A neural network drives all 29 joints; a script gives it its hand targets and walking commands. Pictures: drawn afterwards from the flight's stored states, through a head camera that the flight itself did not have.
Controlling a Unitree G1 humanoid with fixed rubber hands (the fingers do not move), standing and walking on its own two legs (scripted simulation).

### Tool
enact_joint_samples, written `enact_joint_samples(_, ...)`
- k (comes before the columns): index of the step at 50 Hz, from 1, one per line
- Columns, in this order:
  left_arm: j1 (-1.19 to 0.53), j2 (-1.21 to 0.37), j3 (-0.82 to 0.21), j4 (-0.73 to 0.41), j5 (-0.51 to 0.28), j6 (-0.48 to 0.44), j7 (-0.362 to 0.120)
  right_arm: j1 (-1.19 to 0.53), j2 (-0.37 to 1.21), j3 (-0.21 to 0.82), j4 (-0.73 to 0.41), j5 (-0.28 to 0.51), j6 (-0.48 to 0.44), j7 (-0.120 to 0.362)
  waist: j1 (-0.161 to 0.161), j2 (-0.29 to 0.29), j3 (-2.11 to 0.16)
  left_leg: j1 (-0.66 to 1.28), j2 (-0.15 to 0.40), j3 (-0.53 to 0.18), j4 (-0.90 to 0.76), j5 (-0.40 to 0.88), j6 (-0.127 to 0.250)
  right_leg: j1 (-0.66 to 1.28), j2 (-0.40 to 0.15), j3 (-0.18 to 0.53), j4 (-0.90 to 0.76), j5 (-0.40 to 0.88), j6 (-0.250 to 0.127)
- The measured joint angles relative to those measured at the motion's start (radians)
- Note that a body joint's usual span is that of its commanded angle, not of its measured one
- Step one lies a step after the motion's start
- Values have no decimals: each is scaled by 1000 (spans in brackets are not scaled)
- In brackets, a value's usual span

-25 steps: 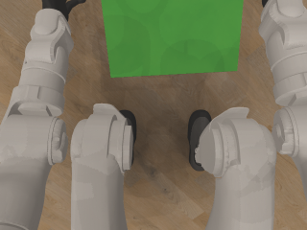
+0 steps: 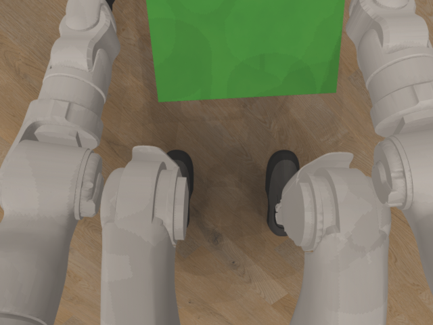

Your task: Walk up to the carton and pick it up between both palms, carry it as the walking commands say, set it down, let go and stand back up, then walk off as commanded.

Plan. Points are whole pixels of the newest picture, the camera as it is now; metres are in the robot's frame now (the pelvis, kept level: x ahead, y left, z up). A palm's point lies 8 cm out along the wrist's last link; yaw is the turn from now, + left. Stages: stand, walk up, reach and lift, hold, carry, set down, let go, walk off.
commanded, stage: reach and lift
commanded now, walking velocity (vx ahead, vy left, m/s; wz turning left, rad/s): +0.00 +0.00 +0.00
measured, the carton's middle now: out of the picture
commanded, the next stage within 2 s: none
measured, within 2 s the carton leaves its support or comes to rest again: leaves its support in 0.82 s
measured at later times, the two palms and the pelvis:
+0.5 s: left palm out of the picture +0.53 +0.17 -0.19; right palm out of the picture +0.54 -0.15 -0.19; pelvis +0.00 +0.00 -0.01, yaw +0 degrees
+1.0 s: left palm out of the picture +0.51 +0.19 -0.17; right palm out of the picture +0.55 -0.13 -0.15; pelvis -0.01 +0.00 +0.00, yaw +0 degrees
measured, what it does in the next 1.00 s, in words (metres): stands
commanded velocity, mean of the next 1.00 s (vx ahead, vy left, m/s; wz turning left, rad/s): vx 0.00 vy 0.00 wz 0.00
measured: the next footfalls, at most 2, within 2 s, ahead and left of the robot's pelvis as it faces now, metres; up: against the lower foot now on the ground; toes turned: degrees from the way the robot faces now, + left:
none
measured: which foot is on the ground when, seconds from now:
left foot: down 0.00-1.00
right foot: down 0.00-1.00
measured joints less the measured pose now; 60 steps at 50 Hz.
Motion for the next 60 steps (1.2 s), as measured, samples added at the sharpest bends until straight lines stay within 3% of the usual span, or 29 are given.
enact_joint_samples(10,-66,-33,-23,60,7,-18,1,-9,10,18,13,25,-19,-8,-2,-1,0,1,-1,-8,-7,1,-8,-1,-1,-8,-6,3,-7)
enact_joint_samples(18,-94,-54,13,126,7,-36,34,-28,26,15,64,27,-38,-15,-2,-3,0,3,-3,-12,-2,5,-14,-3,-1,-11,1,7,-14)
enact_joint_samples(26,-105,-61,49,149,26,-5,42,-40,44,-23,101,-7,-19,-8,-4,-6,-1,3,-3,-12,27,1,-14,-3,2,-12,29,5,-13)
enact_joint_samples(35,-97,-58,49,123,46,46,23,-32,38,-36,75,-32,38,-2,-3,-4,-1,3,-4,-7,54,-7,-7,0,3,-6,54,-5,-6)
enact_joint_samples(44,-22,-46,23,-6,19,109,69,-16,42,-15,-32,-39,118,-30,3,1,4,26,-17,-4,39,-6,-10,21,18,12,38,0,12)
enact_joint_samples(51,38,-57,53,-94,18,134,94,6,71,-98,-97,-98,152,-28,-3,2,4,71,-23,5,-1,9,-1,76,22,27,0,4,27)
enact_joint_samples(60,9,-72,72,-102,63,177,91,60,92,-199,-160,-149,172,-15,0,3,3,118,-27,-1,-45,29,5,132,16,22,-50,19,28)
